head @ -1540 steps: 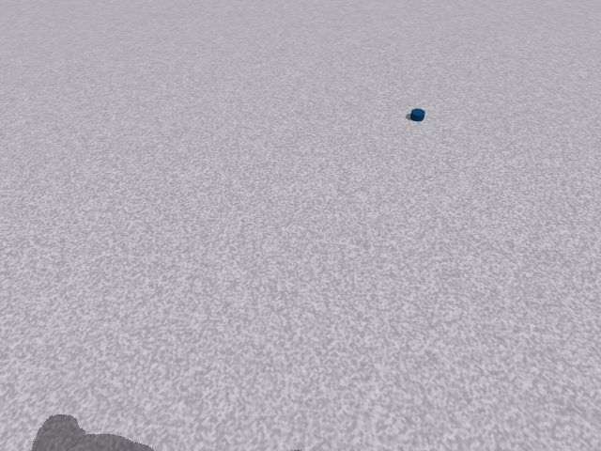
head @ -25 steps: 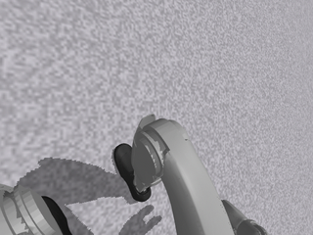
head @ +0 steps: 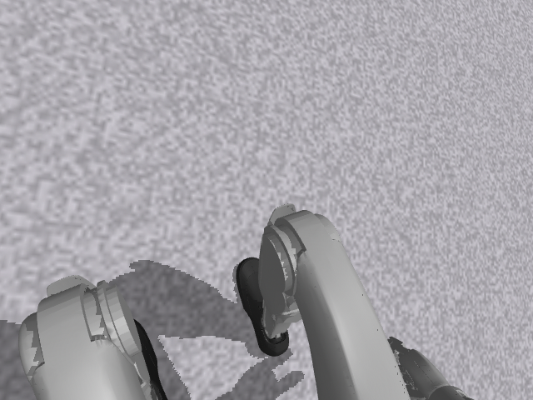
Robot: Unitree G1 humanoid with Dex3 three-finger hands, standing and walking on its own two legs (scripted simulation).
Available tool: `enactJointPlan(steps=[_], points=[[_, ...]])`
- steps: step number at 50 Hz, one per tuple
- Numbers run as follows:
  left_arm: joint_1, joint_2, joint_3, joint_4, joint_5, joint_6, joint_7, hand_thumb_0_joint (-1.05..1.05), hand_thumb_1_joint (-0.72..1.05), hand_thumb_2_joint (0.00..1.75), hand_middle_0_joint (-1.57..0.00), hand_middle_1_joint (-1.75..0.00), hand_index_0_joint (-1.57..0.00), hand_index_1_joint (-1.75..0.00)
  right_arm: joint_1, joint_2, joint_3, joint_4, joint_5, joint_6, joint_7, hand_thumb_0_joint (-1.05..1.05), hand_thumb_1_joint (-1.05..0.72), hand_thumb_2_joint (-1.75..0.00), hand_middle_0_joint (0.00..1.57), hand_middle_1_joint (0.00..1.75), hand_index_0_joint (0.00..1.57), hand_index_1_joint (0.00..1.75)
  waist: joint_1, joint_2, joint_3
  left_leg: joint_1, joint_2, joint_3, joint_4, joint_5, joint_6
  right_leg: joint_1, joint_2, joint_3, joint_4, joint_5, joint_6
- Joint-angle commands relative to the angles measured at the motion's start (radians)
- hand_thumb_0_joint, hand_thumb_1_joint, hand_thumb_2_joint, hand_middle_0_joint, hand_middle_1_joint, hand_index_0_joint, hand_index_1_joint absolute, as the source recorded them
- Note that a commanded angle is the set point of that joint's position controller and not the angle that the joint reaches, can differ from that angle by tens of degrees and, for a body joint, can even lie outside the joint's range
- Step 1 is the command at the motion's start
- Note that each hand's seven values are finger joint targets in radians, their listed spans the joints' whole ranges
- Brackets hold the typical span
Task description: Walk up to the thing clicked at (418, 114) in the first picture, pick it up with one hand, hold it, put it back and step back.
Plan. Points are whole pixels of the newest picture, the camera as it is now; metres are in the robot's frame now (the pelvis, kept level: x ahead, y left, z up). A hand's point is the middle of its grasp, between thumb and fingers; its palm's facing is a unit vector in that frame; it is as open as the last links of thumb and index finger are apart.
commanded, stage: withdraw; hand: left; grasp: from above
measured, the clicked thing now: out of the picture +0.51 +0.36 -0.31
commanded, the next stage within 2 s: home in 0.46 s
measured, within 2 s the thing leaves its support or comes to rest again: neither
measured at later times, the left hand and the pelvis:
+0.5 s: hand out of the picture +0.51 +0.37 -0.14, palm faces -0.45 -0.10 -0.89, open 13.5 cm; pelvis -0.01 +0.00 +0.00, yaw +2 degrees
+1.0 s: hand out of the picture +0.42 +0.36 -0.05, palm faces -0.28 -0.47 -0.84, open 9.4 cm; pelvis +0.00 +0.00 +0.06, yaw +6 degrees
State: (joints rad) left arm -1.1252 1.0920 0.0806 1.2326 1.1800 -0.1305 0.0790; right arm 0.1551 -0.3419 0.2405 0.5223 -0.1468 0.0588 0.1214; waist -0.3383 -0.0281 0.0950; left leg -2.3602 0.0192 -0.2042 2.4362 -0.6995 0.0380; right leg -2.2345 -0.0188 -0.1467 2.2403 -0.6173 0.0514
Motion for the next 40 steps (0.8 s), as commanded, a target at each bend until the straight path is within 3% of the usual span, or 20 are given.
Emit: enactJointPlan(steps=[1, 4, 6, 10, 13, 15, 17, 18, 19, 20, 21, 23, 25, 27, 28, 31, 34, 38, 40], points=[[-0.313, 0.117, -0.027, -0.266, -0.047, -0.017, -0.074, 0.00, -0.56, 1.04, -0.08, -1.03, -0.07, -1.05, 0.258, -0.304, -0.131, 0.007, 0.025, 0.038, -0.035, 0.00, -0.91, -0.91, 0.20, 0.30, 0.20, 0.30, -0.075, 0.413, -0.655, 0.550, 0.005, 0.066, -0.295, 0.245, -0.028, 0.332, 0.052, -0.064, -0.236, 0.179, -0.107], [-0.344, 0.133, -0.023, -0.256, -0.042, -0.053, -0.086, 0.00, -0.53, 1.02, -0.10, -1.01, -0.08, -1.02, 0.264, -0.279, -0.128, 0.028, 0.029, 0.055, -0.050, 0.00, -0.91, -0.90, 0.20, 0.30, 0.20, 0.30, -0.065, 0.401, -0.677, 0.548, 0.000, 0.073, -0.301, 0.218, -0.028, 0.336, 0.051, -0.050, -0.239, 0.153, -0.109], [-0.390, 0.165, -0.007, -0.272, -0.027, -0.071, -0.072, 0.00, -0.53, 1.02, -0.10, -1.01, -0.09, -1.03, 0.240, -0.267, -0.123, 0.015, 0.035, 0.059, -0.061, 0.00, -0.91, -0.91, 0.20, 0.30, 0.20, 0.30, -0.039, 0.465, -0.717, 0.615, -0.003, 0.076, -0.319, 0.258, -0.036, 0.321, 0.043, -0.040, -0.227, 0.182, -0.108], [-0.405, 0.134, -0.035, -0.107, 0.015, -0.089, -0.025, 0.00, -0.50, 1.00, -0.13, -0.98, -0.11, -1.00, 0.230, -0.264, -0.105, 0.026, 0.027, 0.074, -0.073, 0.00, -0.91, -0.91, 0.20, 0.30, 0.20, 0.30, -0.077, 0.451, -0.660, 0.620, -0.004, 0.058, -0.332, 0.260, -0.035, 0.257, 0.041, -0.049, -0.215, 0.184, -0.105], [-0.407, 0.172, -0.038, -0.010, 0.040, -0.091, 0.015, 0.00, -0.48, 0.98, -0.17, -0.96, -0.15, -0.98, 0.212, -0.266, -0.083, 0.027, 0.023, 0.077, -0.077, 0.00, -0.91, -0.91, 0.20, 0.30, 0.20, 0.30, -0.069, 0.466, -0.645, 0.573, -0.006, 0.078, -0.334, 0.229, -0.027, 0.272, 0.040, -0.042, -0.206, 0.174, -0.099], [-0.402, 0.158, -0.054, 0.041, 0.054, -0.094, 0.028, 0.00, -0.47, 0.97, -0.18, -0.95, -0.16, -0.97, 0.209, -0.269, -0.075, 0.026, 0.018, 0.076, -0.080, 0.00, -0.91, -0.91, 0.20, 0.30, 0.20, 0.30, -0.083, 0.426, -0.635, 0.552, -0.004, 0.078, -0.325, 0.210, -0.021, 0.270, 0.043, -0.048, -0.202, 0.165, -0.097], [-0.457, 0.238, -0.025, -0.009, 0.068, -0.104, 0.046, 0.00, -0.45, 0.95, -0.19, -0.94, -0.17, -0.96, 0.210, -0.266, -0.064, 0.011, 0.015, 0.072, -0.081, 0.00, -0.91, -0.90, 0.20, 0.30, 0.20, 0.30, -0.072, 0.463, -0.722, 0.567, -0.003, 0.092, -0.316, 0.229, -0.018, 0.332, 0.047, -0.039, -0.193, 0.183, -0.091], [-0.455, 0.285, 0.002, -0.003, 0.072, -0.101, 0.056, 0.00, -0.45, 0.95, -0.20, -0.93, -0.18, -0.95, 0.203, -0.276, -0.066, 0.007, 0.017, 0.075, -0.082, 0.00, -0.91, -0.91, 0.20, 0.30, 0.20, 0.30, -0.047, 0.486, -0.750, 0.574, -0.006, 0.099, -0.317, 0.244, -0.021, 0.336, 0.044, -0.032, -0.184, 0.193, -0.093], [-0.444, 0.296, 0.009, -0.001, 0.074, -0.100, 0.061, 0.00, -0.45, 0.94, -0.21, -0.92, -0.19, -0.94, 0.205, -0.276, -0.067, -0.005, 0.015, 0.074, -0.081, 0.00, -0.91, -0.91, 0.20, 0.30, 0.20, 0.30, -0.052, 0.490, -0.754, 0.576, -0.004, 0.102, -0.306, 0.255, -0.021, 0.349, 0.046, -0.034, -0.182, 0.202, -0.091], [-0.425, 0.283, 0.013, 0.011, 0.070, -0.099, 0.065, 0.00, -0.44, 0.93, -0.21, -0.92, -0.19, -0.93, 0.204, -0.283, -0.069, -0.007, 0.013, 0.075, -0.081, 0.00, -0.91, -0.91, 0.20, 0.30, 0.20, 0.30, -0.049, 0.478, -0.736, 0.569, -0.007, 0.102, -0.302, 0.248, -0.023, 0.329, 0.045, -0.034, -0.179, 0.189, -0.096], [-0.443, 0.285, 0.019, -0.015, 0.069, -0.102, 0.067, 0.00, -0.45, 0.94, -0.21, -0.92, -0.19, -0.94, 0.214, -0.287, -0.069, -0.012, 0.011, 0.073, -0.083, 0.00, -0.91, -0.91, 0.20, 0.30, 0.20, 0.30, -0.066, 0.481, -0.728, 0.566, -0.009, 0.097, -0.297, 0.246, -0.026, 0.325, 0.043, -0.041, -0.185, 0.184, -0.097], [-0.466, 0.307, 0.036, -0.071, 0.068, -0.104, 0.068, 0.00, -0.46, 0.95, -0.20, -0.92, -0.18, -0.94, 0.223, -0.288, -0.074, -0.010, 0.012, 0.072, -0.084, 0.00, -0.91, -0.91, 0.20, 0.30, 0.20, 0.30, -0.053, 0.505, -0.779, 0.584, -0.009, 0.102, -0.294, 0.251, -0.027, 0.328, 0.043, -0.041, -0.180, 0.186, -0.096], [-0.436, 0.283, 0.038, -0.071, 0.057, -0.097, 0.064, 0.00, -0.46, 0.94, -0.20, -0.91, -0.18, -0.93, 0.225, -0.290, -0.082, -0.014, 0.014, 0.071, -0.083, 0.00, -0.92, -0.91, 0.20, 0.30, 0.20, 0.30, -0.037, 0.515, -0.766, 0.594, -0.010, 0.101, -0.292, 0.256, -0.032, 0.302, 0.040, -0.038, -0.172, 0.185, -0.102], [-0.441, 0.247, 0.018, -0.081, 0.061, -0.096, 0.054, 0.00, -0.47, 0.94, -0.19, -0.92, -0.18, -0.94, 0.258, -0.282, -0.087, 0.002, 0.011, 0.069, -0.081, 0.00, -0.92, -0.90, 0.20, 0.30, 0.20, 0.30, -0.060, 0.501, -0.771, 0.583, -0.009, 0.105, -0.281, 0.256, -0.030, 0.315, 0.044, -0.043, -0.178, 0.185, -0.099], [-0.416, 0.233, 0.014, -0.063, 0.053, -0.092, 0.049, 0.00, -0.46, 0.94, -0.18, -0.93, -0.17, -0.94, 0.262, -0.278, -0.090, 0.004, 0.012, 0.068, -0.080, 0.00, -0.91, -0.90, 0.20, 0.30, 0.20, 0.30, -0.054, 0.484, -0.752, 0.571, -0.010, 0.101, -0.286, 0.241, -0.029, 0.302, 0.042, -0.043, -0.177, 0.173, -0.100], [-0.411, 0.251, 0.032, -0.104, 0.039, -0.087, 0.039, 0.00, -0.22, 0.85, -0.21, -0.69, -0.19, -0.70, 0.273, -0.282, -0.100, 0.003, 0.011, 0.068, -0.077, 0.00, -0.89, -0.90, 0.20, 0.30, 0.20, 0.30, -0.040, 0.498, -0.770, 0.579, -0.012, 0.099, -0.287, 0.246, -0.032, 0.307, 0.039, -0.044, -0.181, 0.170, -0.104], [-0.370, 0.237, 0.060, -0.185, -0.004, -0.071, 0.023, 0.00, -0.02, 0.80, -0.19, -0.51, -0.18, -0.52, 0.290, -0.282, -0.125, -0.001, 0.021, 0.067, -0.072, 0.00, -0.89, -0.90, 0.20, 0.30, 0.20, 0.30, -0.003, 0.529, -0.842, 0.646, -0.016, 0.096, -0.313, 0.294, -0.039, 0.329, 0.032, -0.044, -0.185, 0.197, -0.106], [-0.237, 0.221, 0.127, -0.324, -0.107, -0.028, -0.017, 0.00, 0.30, 0.80, -0.19, -0.41, -0.18, -0.42, 0.290, -0.277, -0.179, -0.017, 0.044, 0.072, -0.061, 0.00, -0.90, -0.90, 0.20, 0.30, 0.20, 0.30, 0.078, 0.568, -0.968, 0.766, -0.024, 0.087, -0.367, 0.360, -0.042, 0.356, 0.026, -0.031, -0.204, 0.227, -0.113], [-0.158, 0.172, 0.145, -0.413, -0.190, -0.006, -0.043, 0.00, 0.41, 0.83, -0.19, -0.41, -0.19, -0.41, 0.284, -0.262, -0.204, -0.018, 0.060, 0.077, -0.050, 0.00, -0.90, -0.90, 0.20, 0.30, 0.20, 0.30, 0.110, 0.576, -1.025, 0.807, -0.023, 0.097, -0.405, 0.377, -0.037, 0.403, 0.026, -0.016, -0.227, 0.237, -0.109]])
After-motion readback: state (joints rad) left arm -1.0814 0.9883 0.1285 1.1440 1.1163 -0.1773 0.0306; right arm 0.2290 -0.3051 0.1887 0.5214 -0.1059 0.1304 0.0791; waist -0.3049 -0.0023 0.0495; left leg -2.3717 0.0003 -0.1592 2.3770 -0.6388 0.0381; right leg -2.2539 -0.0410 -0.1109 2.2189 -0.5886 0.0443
